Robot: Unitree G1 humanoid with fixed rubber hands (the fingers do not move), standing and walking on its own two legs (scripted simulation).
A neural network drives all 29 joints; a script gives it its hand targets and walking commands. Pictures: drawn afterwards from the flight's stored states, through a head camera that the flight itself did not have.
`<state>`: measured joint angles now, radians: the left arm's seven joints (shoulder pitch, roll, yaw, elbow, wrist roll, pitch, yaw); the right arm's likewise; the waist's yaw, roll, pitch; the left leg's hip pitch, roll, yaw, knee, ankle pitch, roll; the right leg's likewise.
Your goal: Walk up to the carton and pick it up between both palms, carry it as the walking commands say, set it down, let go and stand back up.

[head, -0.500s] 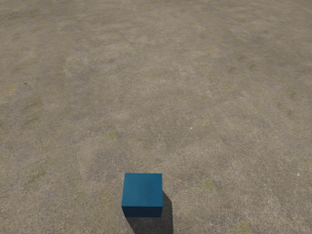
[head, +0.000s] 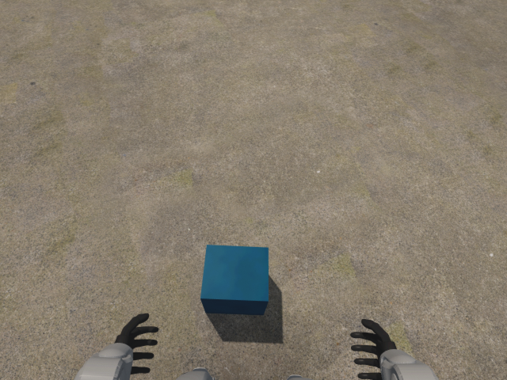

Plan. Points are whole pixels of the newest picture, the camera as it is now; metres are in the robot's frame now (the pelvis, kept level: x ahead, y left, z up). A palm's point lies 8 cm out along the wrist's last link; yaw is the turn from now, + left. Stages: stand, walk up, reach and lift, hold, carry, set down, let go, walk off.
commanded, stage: reach and lift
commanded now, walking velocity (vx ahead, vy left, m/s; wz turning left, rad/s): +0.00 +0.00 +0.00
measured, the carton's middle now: (236, 281) +0.46 +0.04 -0.65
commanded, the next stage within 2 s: none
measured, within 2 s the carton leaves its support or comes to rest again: neither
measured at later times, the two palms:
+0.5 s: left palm (130, 331) +0.21 +0.23 -0.16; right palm (365, 340) +0.20 -0.21 -0.15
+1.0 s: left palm (145, 253) +0.37 +0.24 -0.18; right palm (330, 263) +0.36 -0.17 -0.18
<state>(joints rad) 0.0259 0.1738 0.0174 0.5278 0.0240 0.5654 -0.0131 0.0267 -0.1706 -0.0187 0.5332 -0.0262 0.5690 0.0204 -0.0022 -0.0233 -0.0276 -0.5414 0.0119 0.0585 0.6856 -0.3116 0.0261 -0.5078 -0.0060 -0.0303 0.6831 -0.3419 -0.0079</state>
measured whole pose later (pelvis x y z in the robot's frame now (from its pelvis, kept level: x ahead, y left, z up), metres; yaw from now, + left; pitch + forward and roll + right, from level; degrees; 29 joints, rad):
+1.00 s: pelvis -0.08 +0.00 -0.08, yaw +0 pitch +32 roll -1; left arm -0.95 0.33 0.24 0.88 -0.03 0.32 -0.05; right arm -0.88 -0.16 -0.21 0.74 0.06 0.35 -0.13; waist -0.01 -0.01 0.07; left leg -1.33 0.00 0.02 1.05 -0.29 0.03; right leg -1.29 0.00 -0.02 1.06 -0.33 0.00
